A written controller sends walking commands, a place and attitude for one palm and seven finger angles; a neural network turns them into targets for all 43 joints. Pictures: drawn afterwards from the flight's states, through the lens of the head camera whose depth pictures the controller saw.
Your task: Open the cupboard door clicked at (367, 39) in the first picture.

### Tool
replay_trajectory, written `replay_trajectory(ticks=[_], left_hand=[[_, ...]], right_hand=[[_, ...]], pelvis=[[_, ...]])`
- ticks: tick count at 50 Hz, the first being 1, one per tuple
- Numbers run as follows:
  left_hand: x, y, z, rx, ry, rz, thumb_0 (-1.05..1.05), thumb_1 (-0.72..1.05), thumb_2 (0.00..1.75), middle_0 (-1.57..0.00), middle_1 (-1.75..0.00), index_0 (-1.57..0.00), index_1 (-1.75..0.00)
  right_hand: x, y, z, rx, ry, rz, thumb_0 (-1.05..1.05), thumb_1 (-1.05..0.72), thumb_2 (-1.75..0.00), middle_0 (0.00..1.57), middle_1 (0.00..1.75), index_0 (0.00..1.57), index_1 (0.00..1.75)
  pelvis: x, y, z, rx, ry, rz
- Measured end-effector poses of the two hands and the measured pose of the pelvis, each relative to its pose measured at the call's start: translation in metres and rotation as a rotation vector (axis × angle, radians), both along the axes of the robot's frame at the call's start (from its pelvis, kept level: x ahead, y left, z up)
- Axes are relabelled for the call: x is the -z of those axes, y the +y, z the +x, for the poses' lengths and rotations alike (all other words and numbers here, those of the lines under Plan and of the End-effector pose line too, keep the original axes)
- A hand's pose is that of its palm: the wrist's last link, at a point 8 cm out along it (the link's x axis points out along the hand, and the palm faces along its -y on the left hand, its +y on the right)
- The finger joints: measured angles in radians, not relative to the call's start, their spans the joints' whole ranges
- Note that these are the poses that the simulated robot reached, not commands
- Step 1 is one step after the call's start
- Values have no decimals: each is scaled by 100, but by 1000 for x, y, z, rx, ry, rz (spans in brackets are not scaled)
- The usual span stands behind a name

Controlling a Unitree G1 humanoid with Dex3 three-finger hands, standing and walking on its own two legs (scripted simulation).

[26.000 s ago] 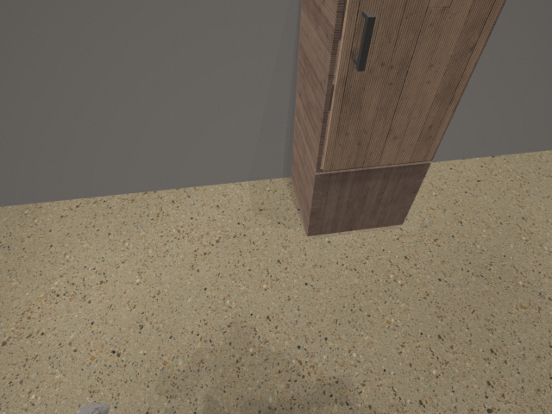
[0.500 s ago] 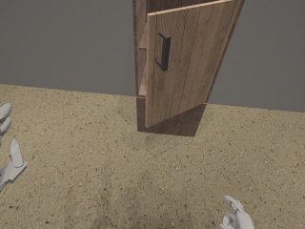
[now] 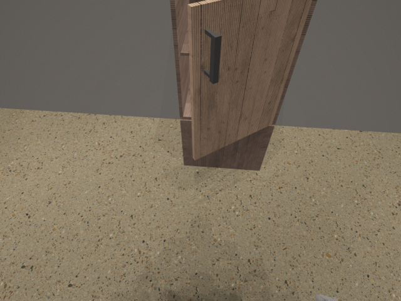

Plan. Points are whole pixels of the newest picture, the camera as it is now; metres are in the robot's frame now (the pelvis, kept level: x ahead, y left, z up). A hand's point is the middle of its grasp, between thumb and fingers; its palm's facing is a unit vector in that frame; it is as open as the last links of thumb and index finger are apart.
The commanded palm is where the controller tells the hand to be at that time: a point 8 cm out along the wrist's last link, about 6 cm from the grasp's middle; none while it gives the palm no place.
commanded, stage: let the arm hang, fingers relaxed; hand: left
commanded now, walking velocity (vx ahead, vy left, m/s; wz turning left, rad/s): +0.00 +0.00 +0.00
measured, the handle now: (211, 56) +0.68 +0.00 +0.13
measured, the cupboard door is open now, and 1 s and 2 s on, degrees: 36 36 36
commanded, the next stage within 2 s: look to check the result in 0.82 s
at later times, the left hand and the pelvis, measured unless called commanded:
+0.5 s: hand out of the picture +0.04 +0.21 -0.15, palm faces +0.03 -0.94 -0.34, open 7.4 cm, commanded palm none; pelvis +0.01 -0.03 +0.01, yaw +1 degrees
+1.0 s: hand out of the picture +0.09 +0.19 -0.15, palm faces +0.01 -0.95 -0.31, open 7.4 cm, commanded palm none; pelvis +0.03 -0.04 +0.01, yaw +1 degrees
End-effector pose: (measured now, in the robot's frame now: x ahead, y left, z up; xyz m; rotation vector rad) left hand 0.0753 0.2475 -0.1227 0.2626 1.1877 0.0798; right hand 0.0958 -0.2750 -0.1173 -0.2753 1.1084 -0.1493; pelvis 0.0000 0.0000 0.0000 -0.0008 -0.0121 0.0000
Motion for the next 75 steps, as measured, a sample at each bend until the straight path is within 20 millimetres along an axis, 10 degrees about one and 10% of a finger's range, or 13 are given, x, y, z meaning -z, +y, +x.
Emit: replay_trajectory(ticks=[7,13,24,37,51,75], left_hand=[[22,-36,-81,-113,248,-93,1,90,90,-21,-30,-21,-30],[14,-23,-101,-173,299,-29,1,90,90,-21,-30,-21,-30],[-9,8,-47,-156,152,96,1,90,90,-20,-30,-20,-30],[-17,-7,17,-97,3,74,0,90,90,-20,-30,-20,-30],[-13,-13,8,-106,64,76,0,90,90,-21,-30,-20,-30],[-12,-18,9,-117,84,79,1,90,90,-21,-30,-20,-30]], right_hand=[[2,-15,-61,49,245,-41,1,-91,-90,20,30,20,30],[10,-8,-79,67,311,-6,1,-91,-90,20,30,20,30],[25,10,-52,51,233,91,1,-91,-90,21,30,20,30],[15,-16,-21,48,158,50,1,-91,-90,21,30,20,30],[6,-46,-16,52,175,-7,1,-91,-90,20,30,20,30],[11,-37,-5,48,181,20,1,-91,-90,21,30,20,30]], pelvis=[[-6,-10,3,-18,-4,-8],[-8,-17,7,-25,-13,-9],[-9,-25,11,-20,-25,-3],[-12,-31,19,-16,-27,6],[-13,-42,26,-13,-24,5],[-13,-46,36,-10,-21,4]])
